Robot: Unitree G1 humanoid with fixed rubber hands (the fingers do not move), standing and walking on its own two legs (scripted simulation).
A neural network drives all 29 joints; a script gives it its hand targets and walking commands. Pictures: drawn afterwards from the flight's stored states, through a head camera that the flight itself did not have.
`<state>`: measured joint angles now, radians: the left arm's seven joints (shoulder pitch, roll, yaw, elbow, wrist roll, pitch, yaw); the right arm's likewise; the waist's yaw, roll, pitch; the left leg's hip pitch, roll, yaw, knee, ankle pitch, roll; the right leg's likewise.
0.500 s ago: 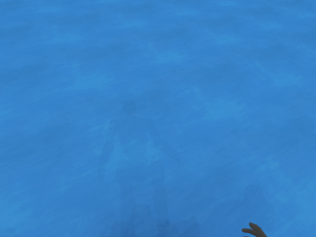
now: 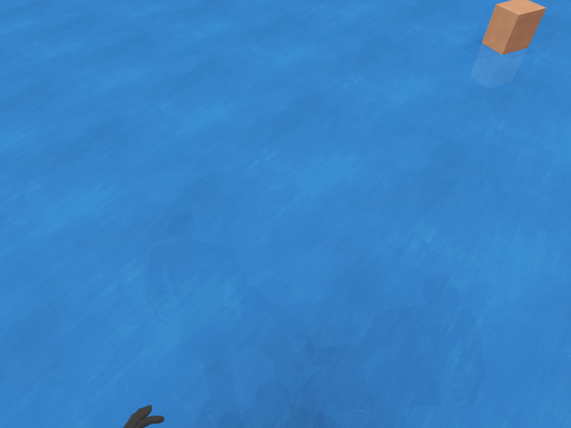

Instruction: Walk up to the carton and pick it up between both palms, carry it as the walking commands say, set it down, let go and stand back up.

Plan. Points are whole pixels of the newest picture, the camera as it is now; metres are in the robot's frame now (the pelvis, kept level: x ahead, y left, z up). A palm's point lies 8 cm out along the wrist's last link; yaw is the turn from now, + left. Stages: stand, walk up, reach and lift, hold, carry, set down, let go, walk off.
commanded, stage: walk up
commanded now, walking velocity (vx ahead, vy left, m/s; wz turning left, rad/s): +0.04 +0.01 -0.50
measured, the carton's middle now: (512, 26) +2.48 -1.53 -0.64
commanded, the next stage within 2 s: none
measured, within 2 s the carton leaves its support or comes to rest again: neither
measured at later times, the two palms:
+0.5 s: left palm (141, 392) +0.22 +0.26 -0.11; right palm out of the picture +0.11 -0.25 -0.10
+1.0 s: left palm (260, 241) +0.50 +0.07 -0.12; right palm (515, 338) +0.28 -0.36 -0.13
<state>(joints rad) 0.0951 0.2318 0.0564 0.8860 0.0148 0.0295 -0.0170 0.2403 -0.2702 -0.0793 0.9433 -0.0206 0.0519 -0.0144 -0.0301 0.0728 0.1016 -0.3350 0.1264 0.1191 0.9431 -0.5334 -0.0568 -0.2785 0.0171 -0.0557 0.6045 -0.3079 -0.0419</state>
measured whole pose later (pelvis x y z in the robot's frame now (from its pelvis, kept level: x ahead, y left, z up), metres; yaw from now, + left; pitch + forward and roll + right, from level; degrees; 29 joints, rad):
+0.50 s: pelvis +0.12 +0.01 +0.02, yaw -13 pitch +1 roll -1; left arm 0.32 0.26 0.07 0.91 0.04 -0.01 -0.05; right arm 0.32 -0.23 -0.05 0.92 -0.02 -0.07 0.00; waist 0.00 -0.02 -0.06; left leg -0.12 0.05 0.20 0.40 -0.29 0.02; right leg -0.54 -0.05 -0.01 1.13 -0.22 0.02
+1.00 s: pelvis +0.34 -0.12 +0.00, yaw -26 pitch -2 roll -1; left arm 0.22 0.19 0.04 0.96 0.02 -0.06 -0.02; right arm 0.25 -0.21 -0.05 0.95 -0.03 -0.04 0.02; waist 0.00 0.04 0.07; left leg -0.50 0.17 0.03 1.16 -0.30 -0.01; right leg -0.30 0.05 -0.09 0.52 -0.20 -0.08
